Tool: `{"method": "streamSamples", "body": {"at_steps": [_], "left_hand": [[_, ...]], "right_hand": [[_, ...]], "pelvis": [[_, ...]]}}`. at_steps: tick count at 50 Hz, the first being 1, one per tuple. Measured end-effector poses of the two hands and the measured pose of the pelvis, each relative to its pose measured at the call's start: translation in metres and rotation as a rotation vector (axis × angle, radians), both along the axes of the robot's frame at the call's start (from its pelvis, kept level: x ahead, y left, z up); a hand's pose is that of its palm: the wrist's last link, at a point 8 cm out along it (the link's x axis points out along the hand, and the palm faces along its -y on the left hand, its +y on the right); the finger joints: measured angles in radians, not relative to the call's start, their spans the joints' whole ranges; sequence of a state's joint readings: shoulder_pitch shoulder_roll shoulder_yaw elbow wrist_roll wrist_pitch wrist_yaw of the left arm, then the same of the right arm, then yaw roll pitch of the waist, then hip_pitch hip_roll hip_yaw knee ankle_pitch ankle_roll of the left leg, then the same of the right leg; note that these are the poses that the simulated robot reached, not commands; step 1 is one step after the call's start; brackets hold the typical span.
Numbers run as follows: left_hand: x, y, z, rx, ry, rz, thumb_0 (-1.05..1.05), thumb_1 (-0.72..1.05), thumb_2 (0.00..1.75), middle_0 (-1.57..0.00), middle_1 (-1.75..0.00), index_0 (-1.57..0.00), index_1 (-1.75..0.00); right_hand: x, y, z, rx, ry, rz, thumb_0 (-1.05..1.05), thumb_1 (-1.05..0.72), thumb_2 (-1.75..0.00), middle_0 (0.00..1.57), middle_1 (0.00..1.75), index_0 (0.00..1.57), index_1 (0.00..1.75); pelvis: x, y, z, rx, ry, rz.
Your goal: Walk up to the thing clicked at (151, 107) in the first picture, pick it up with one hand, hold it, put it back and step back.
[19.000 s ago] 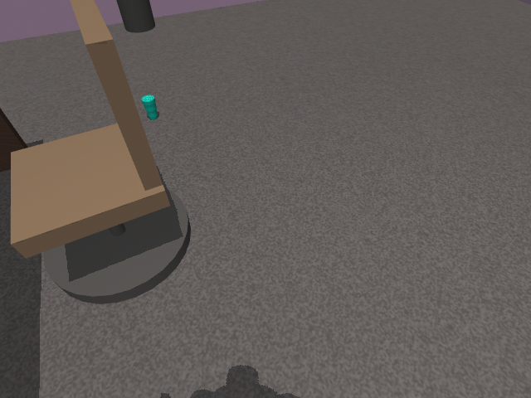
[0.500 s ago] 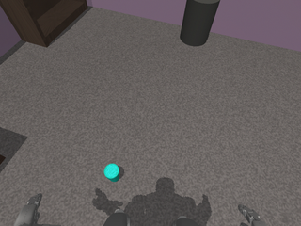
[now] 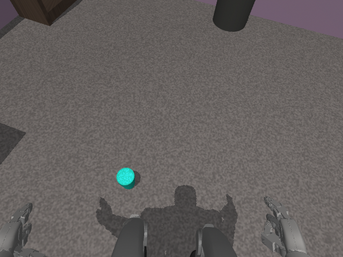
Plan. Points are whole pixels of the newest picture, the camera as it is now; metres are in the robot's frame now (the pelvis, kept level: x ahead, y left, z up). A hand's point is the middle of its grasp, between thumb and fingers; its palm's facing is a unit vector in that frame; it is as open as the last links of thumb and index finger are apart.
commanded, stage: go down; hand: left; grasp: from the side
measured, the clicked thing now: (127, 180) +0.43 +0.21 -0.58
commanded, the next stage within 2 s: approach in 1.96 s
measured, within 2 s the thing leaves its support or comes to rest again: neither
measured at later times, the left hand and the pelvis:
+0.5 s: hand (48, 195) +0.27 +0.36 -0.19, palm faces +0.20 -0.96 -0.22, open 17.1 cm; pelvis -0.04 +0.00 -0.14, yaw -3 degrees
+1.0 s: hand (50, 184) +0.31 +0.39 -0.23, palm faces +0.19 -0.97 -0.16, open 17.2 cm; pelvis -0.06 +0.00 -0.22, yaw -5 degrees
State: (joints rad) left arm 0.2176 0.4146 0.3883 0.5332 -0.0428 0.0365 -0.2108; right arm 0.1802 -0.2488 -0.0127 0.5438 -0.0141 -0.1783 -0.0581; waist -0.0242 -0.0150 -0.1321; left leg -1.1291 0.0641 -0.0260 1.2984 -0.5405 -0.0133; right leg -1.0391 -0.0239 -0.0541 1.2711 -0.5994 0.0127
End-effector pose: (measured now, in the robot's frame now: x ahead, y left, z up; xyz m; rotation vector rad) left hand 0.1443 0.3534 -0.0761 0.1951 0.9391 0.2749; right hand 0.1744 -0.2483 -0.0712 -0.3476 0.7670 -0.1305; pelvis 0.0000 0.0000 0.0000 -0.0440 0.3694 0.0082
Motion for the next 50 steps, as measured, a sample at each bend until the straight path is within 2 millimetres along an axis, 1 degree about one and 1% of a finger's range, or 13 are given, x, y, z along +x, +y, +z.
{"method": "streamSamples", "body": {"at_steps": [4,10,14,18,25,31,36,44,50], "left_hand": [[0.016,0.012,-0.021,0.002,-0.098,-0.007,0.00,-0.58,0.01,-0.09,-0.06,-0.09,-0.05],[0.059,0.027,-0.051,0.007,-0.274,-0.058,-0.01,-0.57,0.05,-0.08,-0.09,-0.08,-0.09],[0.079,0.034,-0.068,0.003,-0.339,-0.075,-0.01,-0.55,0.07,-0.07,-0.11,-0.07,-0.10],[0.090,0.042,-0.078,0.009,-0.388,-0.079,-0.01,-0.53,0.09,-0.07,-0.12,-0.06,-0.11],[0.101,0.057,-0.095,0.017,-0.468,-0.066,-0.01,-0.49,0.11,-0.05,-0.13,-0.05,-0.12],[0.115,0.064,-0.108,0.010,-0.539,-0.082,-0.01,-0.46,0.11,-0.05,-0.12,-0.05,-0.11],[0.126,0.069,-0.118,0.002,-0.584,-0.094,-0.01,-0.45,0.10,-0.05,-0.11,-0.05,-0.10],[0.134,0.078,-0.131,-0.003,-0.635,-0.099,-0.01,-0.46,0.08,-0.05,-0.09,-0.05,-0.09],[0.139,0.083,-0.141,-0.007,-0.666,-0.105,-0.01,-0.47,0.08,-0.05,-0.08,-0.05,-0.08]], "right_hand": [[-0.006,-0.004,-0.028,-0.018,0.023,0.019,0.01,-0.94,-0.91,0.20,0.30,0.21,0.30],[-0.018,-0.011,-0.078,-0.047,0.080,0.026,0.01,-0.93,-0.90,0.20,0.30,0.21,0.30],[-0.030,-0.014,-0.106,-0.051,0.127,0.017,0.01,-0.92,-0.90,0.20,0.30,0.21,0.30],[-0.044,-0.015,-0.129,-0.050,0.174,0.007,0.01,-0.91,-0.90,0.20,0.30,0.21,0.30],[-0.064,-0.019,-0.165,-0.058,0.250,0.009,0.01,-0.91,-0.90,0.20,0.30,0.21,0.30],[-0.075,-0.027,-0.191,-0.083,0.290,0.024,0.00,-0.91,-0.90,0.20,0.30,0.21,0.30],[-0.080,-0.032,-0.207,-0.103,0.299,0.027,0.00,-0.91,-0.90,0.20,0.30,0.21,0.30],[-0.089,-0.037,-0.228,-0.123,0.309,0.037,0.00,-0.92,-0.91,0.20,0.30,0.21,0.30],[-0.095,-0.037,-0.243,-0.131,0.325,0.047,0.00,-0.92,-0.91,0.20,0.30,0.21,0.30]], "pelvis": [[-0.009,0.000,-0.026,0.000,0.049,-0.003],[-0.023,-0.001,-0.069,-0.008,0.110,-0.014],[-0.029,0.000,-0.091,-0.014,0.140,-0.024],[-0.035,0.000,-0.108,-0.018,0.161,-0.031],[-0.043,-0.001,-0.136,-0.022,0.192,-0.036],[-0.049,-0.003,-0.161,-0.026,0.204,-0.043],[-0.054,-0.004,-0.179,-0.032,0.204,-0.051],[-0.061,-0.005,-0.203,-0.037,0.201,-0.060],[-0.065,-0.004,-0.219,-0.041,0.199,-0.065]]}}
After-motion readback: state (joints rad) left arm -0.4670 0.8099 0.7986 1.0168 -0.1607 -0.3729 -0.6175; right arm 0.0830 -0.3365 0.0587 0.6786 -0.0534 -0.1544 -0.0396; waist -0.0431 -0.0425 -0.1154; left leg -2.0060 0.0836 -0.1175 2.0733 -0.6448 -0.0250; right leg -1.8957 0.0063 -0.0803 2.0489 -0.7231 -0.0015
